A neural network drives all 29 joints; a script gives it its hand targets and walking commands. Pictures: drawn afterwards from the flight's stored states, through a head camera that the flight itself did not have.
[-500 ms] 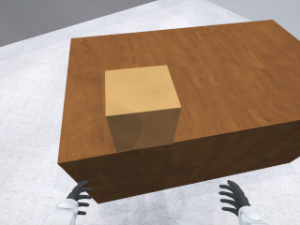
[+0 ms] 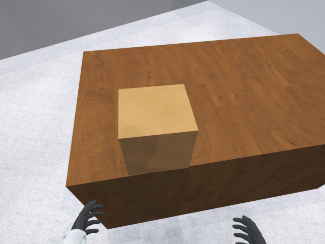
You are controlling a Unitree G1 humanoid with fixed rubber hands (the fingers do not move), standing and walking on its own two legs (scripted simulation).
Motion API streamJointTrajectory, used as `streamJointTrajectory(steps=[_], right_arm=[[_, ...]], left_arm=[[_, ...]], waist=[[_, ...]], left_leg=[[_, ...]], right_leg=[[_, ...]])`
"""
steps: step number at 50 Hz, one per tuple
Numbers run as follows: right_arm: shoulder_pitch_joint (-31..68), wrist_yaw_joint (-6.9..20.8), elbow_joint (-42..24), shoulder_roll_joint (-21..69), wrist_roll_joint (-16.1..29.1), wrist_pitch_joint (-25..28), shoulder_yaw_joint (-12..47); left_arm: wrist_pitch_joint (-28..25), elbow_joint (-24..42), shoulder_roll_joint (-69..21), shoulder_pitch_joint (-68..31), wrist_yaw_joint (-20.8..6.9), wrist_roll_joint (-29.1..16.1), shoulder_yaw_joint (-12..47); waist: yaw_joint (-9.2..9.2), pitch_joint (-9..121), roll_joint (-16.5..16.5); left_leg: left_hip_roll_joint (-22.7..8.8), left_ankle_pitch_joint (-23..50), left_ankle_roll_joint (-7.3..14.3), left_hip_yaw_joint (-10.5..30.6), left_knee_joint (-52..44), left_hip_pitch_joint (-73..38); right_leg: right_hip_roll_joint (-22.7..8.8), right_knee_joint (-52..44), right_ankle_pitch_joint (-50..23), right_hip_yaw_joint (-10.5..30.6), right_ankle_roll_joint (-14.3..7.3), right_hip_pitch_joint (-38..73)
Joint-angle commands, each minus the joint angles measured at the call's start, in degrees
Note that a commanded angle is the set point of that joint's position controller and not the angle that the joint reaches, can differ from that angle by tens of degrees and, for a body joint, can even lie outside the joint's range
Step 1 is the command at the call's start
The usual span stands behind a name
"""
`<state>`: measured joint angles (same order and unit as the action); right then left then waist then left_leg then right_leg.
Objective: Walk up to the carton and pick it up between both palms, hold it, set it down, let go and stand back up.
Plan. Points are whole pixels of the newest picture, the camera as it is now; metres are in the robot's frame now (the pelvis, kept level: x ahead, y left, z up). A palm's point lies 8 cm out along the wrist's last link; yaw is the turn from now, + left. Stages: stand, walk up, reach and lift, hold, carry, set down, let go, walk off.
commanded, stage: reach and lift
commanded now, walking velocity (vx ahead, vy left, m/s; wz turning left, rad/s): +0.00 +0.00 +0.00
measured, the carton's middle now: (155, 130) +0.45 +0.03 -0.03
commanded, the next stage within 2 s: none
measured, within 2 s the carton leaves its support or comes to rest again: neither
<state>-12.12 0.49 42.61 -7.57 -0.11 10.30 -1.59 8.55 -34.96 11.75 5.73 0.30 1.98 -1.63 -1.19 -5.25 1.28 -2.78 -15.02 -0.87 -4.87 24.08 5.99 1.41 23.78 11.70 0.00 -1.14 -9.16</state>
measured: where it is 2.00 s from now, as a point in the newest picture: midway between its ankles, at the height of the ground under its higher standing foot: outside the picture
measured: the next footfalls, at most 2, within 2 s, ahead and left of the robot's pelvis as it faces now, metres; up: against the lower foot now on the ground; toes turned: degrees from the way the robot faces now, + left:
none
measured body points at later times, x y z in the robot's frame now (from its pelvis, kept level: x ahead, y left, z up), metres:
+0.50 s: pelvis +0.01 +0.01 +0.00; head +0.00 +0.02 +0.45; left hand +0.18 +0.23 -0.08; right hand +0.17 -0.19 -0.08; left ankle -0.02 +0.12 -0.74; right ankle +0.01 -0.11 -0.74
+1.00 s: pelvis +0.01 +0.01 +0.00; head +0.01 +0.01 +0.45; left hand +0.22 +0.23 -0.05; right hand +0.23 -0.18 -0.05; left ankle -0.02 +0.12 -0.74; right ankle +0.02 -0.11 -0.74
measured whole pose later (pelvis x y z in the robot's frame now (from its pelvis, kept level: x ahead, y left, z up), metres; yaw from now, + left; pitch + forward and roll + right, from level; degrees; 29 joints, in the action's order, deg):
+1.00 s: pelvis +0.01 +0.01 +0.00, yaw +1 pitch -2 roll +0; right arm -5.5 2.3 43.7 -8.6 9.7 25.9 2.6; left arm -19.6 -38.1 8.9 5.2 5.2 -5.5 1.4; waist 1.9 -1.2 0.6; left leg -1.8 -15.7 -0.4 -3.3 24.3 6.5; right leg 0.6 24.1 12.8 -0.7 -0.6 -9.2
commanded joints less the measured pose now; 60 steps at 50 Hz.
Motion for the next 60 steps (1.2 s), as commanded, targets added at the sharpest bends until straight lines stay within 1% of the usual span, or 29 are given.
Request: streamJointTrajectory(steps=[1, 2, 3, 4, 5, 6, 7, 9, 13, 14, 15, 16, 17, 19, 20, 21, 22, 23, 27, 32, 43, 54, 57, 60], right_arm=[[1.20, -0.05, -6.57, -4.00, 0.99, 2.65, -0.80], [1.72, 0.12, -7.59, -4.06, 1.51, 2.85, -0.81], [0.94, 0.29, -7.09, -4.62, 1.52, 2.91, -1.10], [0.93, 0.57, -7.57, -4.66, 1.77, 3.22, -0.92], [1.32, 0.62, -7.64, -4.51, 1.74, 3.31, -1.23], [1.35, 0.57, -7.95, -4.89, 1.41, 3.38, -1.33], [2.10, 0.67, -7.88, -4.68, 1.40, 3.57, -1.67], [1.70, 0.73, -9.13, -5.14, 1.06, 4.32, -2.09], [2.71, 1.29, -8.09, -5.86, 1.99, 5.57, -2.21], [3.15, 1.32, -8.21, -5.97, 1.94, 5.79, -2.57], [2.65, 1.40, -8.00, -5.95, 2.31, 6.27, -2.48], [3.94, 1.62, -8.70, -6.14, 2.59, 6.72, -2.36], [3.94, 1.77, -8.78, -5.73, 2.79, 7.04, -2.18], [4.29, 1.97, -7.80, -6.23, 2.92, 7.40, -2.81], [1.90, 1.84, -5.78, -4.80, 4.29, 6.84, -0.92], [2.95, 1.93, -7.34, -5.77, 4.50, 7.07, -1.33], [2.86, 1.97, -8.04, -5.73, 4.72, 7.35, -1.17], [3.31, 2.01, -8.60, -5.78, 4.78, 7.61, -1.16], [5.00, 2.07, -10.09, -5.48, 5.15, 8.70, -1.03], [6.62, 2.03, -10.51, -5.36, 6.33, 10.61, -0.22], [11.33, 1.81, -7.77, -5.80, 9.04, 16.09, 1.90], [19.29, 1.69, -4.79, -6.83, 11.59, 21.49, 3.32], [22.13, 1.60, -3.51, -7.14, 12.26, 22.36, 3.78], [25.65, 1.27, -2.55, -7.20, 12.51, 21.51, 4.02]], left_arm=[[-3.90, 6.83, 6.16, -3.05, 0.87, -0.08, -2.26], [-4.26, 7.48, 5.93, -2.98, 1.12, -0.24, -2.32], [-4.83, 7.49, 5.40, -2.55, 1.31, -0.57, -1.93], [-5.54, 8.46, 5.06, -2.66, 1.63, -0.82, -1.92], [-6.21, 8.64, 4.56, -2.75, 1.80, -1.10, -1.21], [-6.75, 7.85, 4.55, -2.60, 2.03, -0.98, -1.22], [-7.37, 8.75, 4.41, -3.17, 2.35, -1.10, -1.10], [-8.75, 9.46, 4.20, -2.50, 2.77, -2.19, -0.43], [-11.37, 9.75, 2.71, -1.69, 3.68, -3.16, 0.77], [-11.86, 9.30, 2.75, -1.69, 3.78, -3.23, 1.50], [-12.71, 9.70, 3.00, -1.10, 4.02, -3.30, 1.17], [-13.31, 9.72, 2.97, -1.70, 4.26, -3.42, 1.12], [-13.95, 9.87, 2.58, -1.71, 4.40, -3.90, 1.66], [-15.14, 8.89, 2.17, -2.39, 4.65, -4.37, 2.29], [-14.53, 9.69, 2.34, 0.13, 4.84, -2.16, 1.67], [-14.51, 10.99, 2.21, -0.14, 4.86, -2.57, 1.25], [-14.77, 11.18, 2.04, 0.29, 5.01, -2.77, 1.46], [-15.21, 11.47, 2.05, 0.08, 5.15, -3.03, 1.30], [-17.31, 11.40, 2.05, -1.12, 5.51, -3.87, 1.48], [-20.64, 10.62, 2.18, -2.64, 5.69, -4.89, 1.53], [-28.38, 6.70, 1.77, -6.54, 5.12, -6.73, 1.34], [-35.09, 3.95, 0.92, -12.37, 5.21, -8.67, 1.51], [-36.20, 3.02, 0.79, -14.57, 5.33, -9.14, 1.43], [-35.54, 2.51, 0.99, -17.78, 5.54, -9.53, 1.22]], waist=[[1.21, 7.46, -1.45], [1.81, 8.03, -2.38], [1.46, 7.08, -2.26], [1.55, 7.74, -2.57], [1.14, 6.59, -2.71], [1.17, 5.65, -2.52], [1.16, 6.08, -2.75], [0.95, 7.23, -1.70], [1.48, 6.77, -2.72], [0.97, 6.70, -2.22], [1.51, 6.73, -2.44], [1.68, 7.50, -2.01], [1.82, 7.83, -1.71], [1.37, 7.50, -1.40], [1.00, 5.47, -4.38], [1.79, 6.79, -2.66], [1.56, 6.81, -2.31], [1.90, 6.98, -1.98], [2.36, 7.16, -1.55], [2.76, 8.55, -1.43], [3.04, 10.76, -1.34], [2.97, 13.98, -1.21], [2.86, 15.00, -1.21], [2.63, 15.80, -0.93]], left_leg=[[2.28, 9.98, 0.41, -0.08, -3.24, -5.20], [2.26, 11.28, 0.25, -0.04, -3.33, -5.34], [2.21, 11.89, 0.00, -0.02, -3.78, -4.99], [2.08, 12.38, -0.34, 0.19, -3.90, -5.59], [2.06, 11.22, -0.38, 0.24, -4.30, -5.55], [1.79, 11.09, -0.25, 0.28, -4.73, -5.23], [1.71, 11.11, -0.28, 0.31, -4.71, -4.66], [1.71, 10.93, -0.31, 0.65, -5.00, -4.38], [1.50, 12.86, -0.85, 1.28, -5.10, -4.24], [1.54, 12.59, -0.74, 1.31, -5.25, -4.11], [1.54, 12.88, -0.90, 1.49, -5.64, -3.81], [1.60, 13.65, -0.79, 1.50, -5.33, -4.05], [1.70, 13.49, -1.11, 1.45, -5.20, -3.87], [1.58, 11.34, -1.18, 1.89, -5.54, -2.96], [1.00, 12.84, -1.92, 1.34, -6.19, -2.84], [1.35, 13.96, -1.84, 1.02, -6.19, -2.62], [1.47, 14.08, -1.78, 0.97, -6.29, -2.75], [1.59, 14.00, -1.69, 0.93, -6.29, -2.49], [1.74, 11.97, -1.34, 0.72, -6.32, -1.14], [1.97, 11.79, -1.10, 0.76, -5.66, -0.27], [2.41, 13.34, -0.96, 1.74, -3.36, 1.38], [2.79, 13.88, -1.25, 2.73, 0.12, 4.57], [2.86, 13.46, -1.33, 2.89, 0.94, 5.44], [2.87, 11.66, -1.14, 2.84, 0.64, 6.26]], right_leg=[[-0.88, -5.59, -7.71, 0.60, 0.10, -0.20], [-0.81, -5.64, -8.05, 0.67, -0.01, 0.46], [-0.53, -6.01, -7.90, 0.48, -0.09, 0.69], [-0.50, -5.98, -8.06, 0.44, -0.08, 1.19], [-0.50, -6.27, -6.57, 0.41, -0.37, 0.69], [-0.29, -6.79, -5.87, 0.36, -0.44, 0.65], [-0.38, -6.54, -5.52, 0.45, -0.48, 1.17], [-0.42, -6.50, -5.98, 0.57, -0.58, 1.98], [-0.33, -6.53, -6.26, 0.56, -1.01, 1.89], [-0.22, -6.69, -5.78, 0.74, -1.10, 1.74], [-0.18, -6.56, -6.06, 0.59, -1.06, 2.20], [-0.05, -6.51, -6.47, 0.75, -1.08, 2.46], [-0.12, -6.31, -6.21, 0.63, -1.11, 2.40], [-0.21, -6.51, -4.49, 0.87, -1.40, 1.86], [-0.43, -6.00, -5.89, 0.43, -2.52, 3.97], [-0.32, -6.32, -6.41, 0.48, -2.02, 5.12], [-0.28, -6.32, -7.04, 0.65, -1.90, 5.03], [-0.30, -6.36, -7.18, 0.73, -1.80, 5.14], [-0.61, -6.01, -6.50, 1.13, -1.77, 5.08], [-0.95, -5.00, -7.63, 1.67, -1.66, 5.82], [-0.96, -2.85, -9.66, 2.32, -1.32, 6.36], [-0.40, -0.01, -9.52, 2.16, -1.01, 4.85], [-0.29, 0.60, -8.73, 2.11, -1.00, 3.93], [-0.44, 0.56, -7.23, 2.32, -0.98, 3.52]])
